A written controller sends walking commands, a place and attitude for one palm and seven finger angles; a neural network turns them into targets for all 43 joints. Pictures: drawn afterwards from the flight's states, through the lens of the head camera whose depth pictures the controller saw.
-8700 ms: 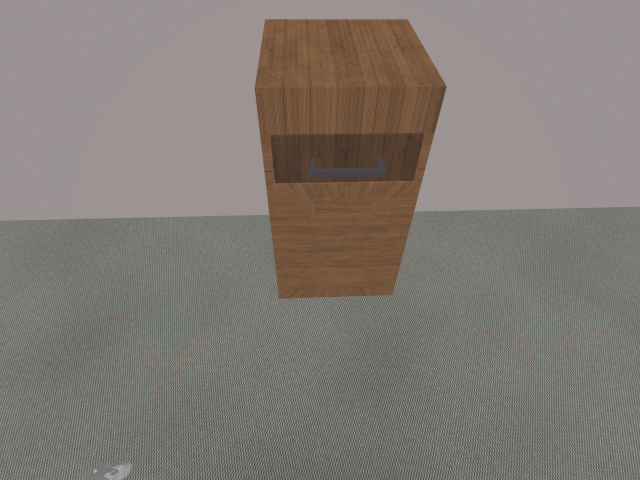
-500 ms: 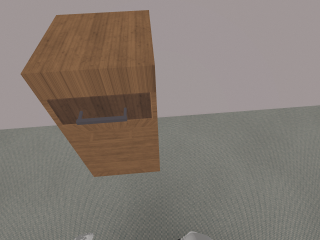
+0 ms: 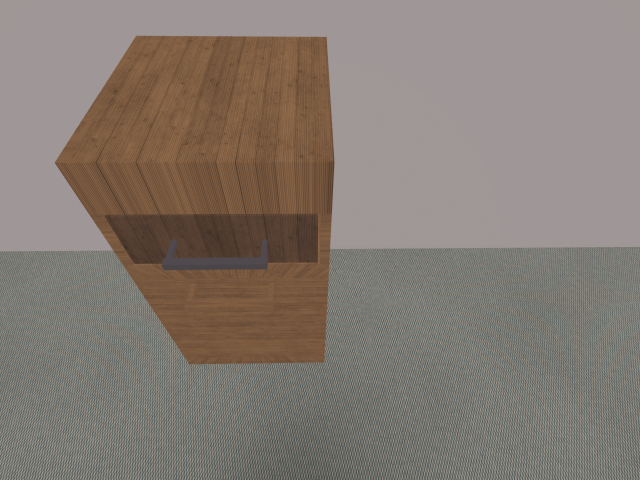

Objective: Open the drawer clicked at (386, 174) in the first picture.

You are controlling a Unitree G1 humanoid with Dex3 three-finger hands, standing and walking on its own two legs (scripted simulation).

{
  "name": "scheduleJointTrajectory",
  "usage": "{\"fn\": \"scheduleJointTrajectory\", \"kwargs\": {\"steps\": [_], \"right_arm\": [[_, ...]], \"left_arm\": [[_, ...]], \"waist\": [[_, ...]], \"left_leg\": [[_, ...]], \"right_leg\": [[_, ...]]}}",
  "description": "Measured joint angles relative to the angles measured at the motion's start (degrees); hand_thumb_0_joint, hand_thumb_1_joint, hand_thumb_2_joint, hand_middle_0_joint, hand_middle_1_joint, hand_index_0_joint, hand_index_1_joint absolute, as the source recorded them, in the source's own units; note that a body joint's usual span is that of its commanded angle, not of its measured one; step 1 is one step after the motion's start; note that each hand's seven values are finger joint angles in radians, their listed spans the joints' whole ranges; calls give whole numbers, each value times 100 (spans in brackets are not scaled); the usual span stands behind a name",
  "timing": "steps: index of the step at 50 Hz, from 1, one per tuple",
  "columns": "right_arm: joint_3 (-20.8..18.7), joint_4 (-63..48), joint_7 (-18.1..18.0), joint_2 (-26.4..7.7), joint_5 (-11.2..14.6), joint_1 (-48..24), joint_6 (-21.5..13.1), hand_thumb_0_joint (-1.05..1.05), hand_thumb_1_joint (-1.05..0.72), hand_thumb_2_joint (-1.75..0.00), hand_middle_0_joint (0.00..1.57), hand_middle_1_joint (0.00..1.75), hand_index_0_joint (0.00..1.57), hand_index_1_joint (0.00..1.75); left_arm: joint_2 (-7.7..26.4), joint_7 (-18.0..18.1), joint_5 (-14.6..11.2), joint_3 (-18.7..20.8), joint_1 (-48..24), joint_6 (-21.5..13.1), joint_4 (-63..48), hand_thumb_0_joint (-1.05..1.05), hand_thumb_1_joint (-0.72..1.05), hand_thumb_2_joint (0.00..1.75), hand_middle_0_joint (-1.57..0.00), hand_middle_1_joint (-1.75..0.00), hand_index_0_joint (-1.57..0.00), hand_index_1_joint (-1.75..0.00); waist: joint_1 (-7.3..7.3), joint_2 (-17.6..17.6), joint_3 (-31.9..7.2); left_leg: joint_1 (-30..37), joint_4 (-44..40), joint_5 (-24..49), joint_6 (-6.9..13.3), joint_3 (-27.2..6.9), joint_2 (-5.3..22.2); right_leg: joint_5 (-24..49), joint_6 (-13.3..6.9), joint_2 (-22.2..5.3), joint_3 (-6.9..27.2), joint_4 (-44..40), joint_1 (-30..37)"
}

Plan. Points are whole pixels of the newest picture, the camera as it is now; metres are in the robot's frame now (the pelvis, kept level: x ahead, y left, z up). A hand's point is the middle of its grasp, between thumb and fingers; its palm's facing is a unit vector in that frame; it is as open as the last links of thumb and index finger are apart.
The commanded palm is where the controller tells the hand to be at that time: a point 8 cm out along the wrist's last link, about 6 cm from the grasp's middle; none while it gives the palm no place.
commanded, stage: come to a stop and stand still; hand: left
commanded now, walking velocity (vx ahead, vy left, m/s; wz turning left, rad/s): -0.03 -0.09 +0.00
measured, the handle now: (217, 254) +0.50 +0.25 -0.13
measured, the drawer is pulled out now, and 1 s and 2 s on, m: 0.00 0.00 0.00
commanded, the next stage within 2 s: look again from close up in 0.62 s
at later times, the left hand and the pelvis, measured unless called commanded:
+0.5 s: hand out of the picture -0.02 +0.15 -0.16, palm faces +0.03 -0.98 -0.21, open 7.3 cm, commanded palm none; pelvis -0.03 -0.02 +0.01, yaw -1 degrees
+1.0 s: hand out of the picture +0.00 +0.19 -0.17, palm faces +0.01 -0.98 -0.20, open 7.3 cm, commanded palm none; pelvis +0.00 +0.02 +0.00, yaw -2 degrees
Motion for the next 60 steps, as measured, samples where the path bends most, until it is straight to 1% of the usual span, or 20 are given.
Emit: {"fn": "scheduleJointTrajectory", "kwargs": {"steps": [2,4,6,7,9,10,13,17,23,28,36,37,38,40,41,43,44,47,51,60], "right_arm": [[39,2,-20,37,-15,-9,-10,0,-93,-90,20,30,20,30],[60,15,-51,52,-27,-15,-20,0,-93,-90,20,30,20,30],[72,34,-64,40,-35,-31,-25,0,-93,-90,20,30,20,30],[77,47,-60,28,-34,-43,-28,0,-93,-90,20,30,20,30],[89,73,-36,14,-17,-69,-37,0,-93,-90,20,30,20,30],[82,97,-25,-11,3,-107,-40,0,-93,-90,20,30,20,30],[55,108,-4,-86,37,-130,-63,0,-93,-90,20,30,20,30],[82,210,14,-124,34,-20,-63,0,-93,-90,20,30,20,30],[154,424,59,-88,-8,322,-21,0,-92,-90,20,30,20,30],[190,559,53,-2,-30,648,-10,0,-91,-90,20,29,20,30],[237,757,13,171,-21,1046,-72,0,-91,-90,20,29,20,30],[245,756,28,174,-11,1047,-83,0,-91,-90,20,29,20,30],[242,692,49,160,-2,1026,-67,0,-91,-90,20,29,20,30],[207,517,75,113,13,971,-76,0,-91,-90,20,29,20,30],[196,433,85,91,17,952,-94,0,-91,-90,20,29,20,30],[202,309,93,77,16,946,-174,0,-91,-90,20,29,20,30],[216,294,87,117,12,926,-218,0,-91,-90,20,29,20,30],[306,267,42,211,-34,909,-312,0,-91,-90,20,29,20,30],[343,350,0,158,-34,908,-294,3,-94,-90,20,30,20,30],[360,338,18,83,-16,794,-343,2,-93,-90,20,30,20,30]], "left_arm": [[60,-3,-12,-6,27,32,-13,0,91,90,-20,-30,-20,-30],[97,-22,-7,-5,56,80,6,0,91,90,-20,-30,-20,-30],[112,-35,4,-15,82,100,33,0,91,90,-20,-30,-20,-30],[115,-42,10,-25,101,91,45,0,91,90,-20,-30,-20,-30],[125,-49,17,-52,159,31,73,0,91,90,-20,-30,-20,-30],[91,-41,21,-66,163,-6,124,0,91,90,-20,-30,-20,-30],[-6,-45,13,-153,203,-64,224,0,91,90,-20,-30,-20,-30],[-81,-42,-11,-213,231,-98,306,0,91,90,-20,-30,-20,-30],[-85,-40,-7,-210,241,-73,344,1,92,90,-20,-30,-20,-30],[-106,-60,-24,-192,292,-75,344,1,92,90,-20,-30,-20,-30],[-241,-72,-63,-194,423,-111,445,0,91,90,-20,-30,-20,-30],[-272,-21,-38,-218,441,-168,448,0,91,90,-20,-30,-20,-30],[-312,22,-15,-247,482,-238,411,0,91,90,-20,-30,-20,-30],[-386,39,15,-303,565,-321,336,0,91,90,-20,-30,-20,-30],[-412,34,24,-322,591,-331,318,0,91,90,-20,-30,-20,-30],[-407,46,37,-334,616,-312,317,0,91,90,-21,-30,-20,-30],[-362,52,25,-324,593,-294,333,1,91,90,-21,-30,-20,-30],[-238,72,-9,-296,536,-265,302,1,91,90,-21,-30,-20,-30],[-137,74,-7,-288,472,-245,221,1,91,90,-20,-30,-20,-30],[-31,39,-3,-297,416,-175,170,0,91,90,-20,-30,-20,-30]], "waist": [[56,-115,34],[57,-146,9],[45,-125,-31],[44,-107,-53],[45,-90,-105],[36,3,-101],[-97,212,-113],[-166,255,-219],[-187,193,-336],[-209,147,-277],[-233,119,-195],[-208,144,-191],[-199,187,-175],[-249,303,-158],[-291,364,-169],[-364,442,-231],[-379,382,-260],[-288,239,-390],[-188,205,-514],[-190,35,-447]], "left_leg": [[40,-53,-27,52,103,-55],[48,-127,23,83,155,-74],[29,-189,86,87,181,-77],[11,-202,107,75,196,-75],[-58,-148,106,27,235,-72],[-78,-106,96,-6,225,-4],[10,-254,220,-105,147,106],[162,-465,369,-133,104,156],[237,-618,491,-168,24,252],[156,-632,524,-180,-19,298],[123,-668,489,-173,-16,263],[22,-463,410,-166,-6,284],[-123,-119,184,-120,-63,286],[-324,395,-180,-40,-128,278],[-333,443,-217,-11,-127,269],[-202,238,-225,53,-126,231],[-175,235,-292,84,-109,161],[-70,235,-304,168,-17,10],[82,188,-339,281,54,-114],[247,-124,-210,425,198,-296]], "right_leg": [[-244,144,-50,171,228,-53],[-670,233,-61,374,629,-99],[-825,281,-87,527,828,-42],[-758,305,-116,572,750,49],[-466,327,-153,664,208,344],[-512,292,-82,659,71,404],[-371,190,39,580,-133,525],[-220,133,101,535,-336,681],[-53,70,211,457,-620,834],[33,45,263,418,-747,813],[33,84,231,423,-853,817],[40,107,244,434,-861,793],[50,133,268,456,-850,749],[37,150,309,484,-789,665],[5,161,318,481,-739,635],[-134,217,304,452,-536,566],[-220,255,230,460,-415,544],[-343,369,71,542,-286,585],[-404,461,-54,606,-273,702],[-342,593,-233,746,-380,741]]}}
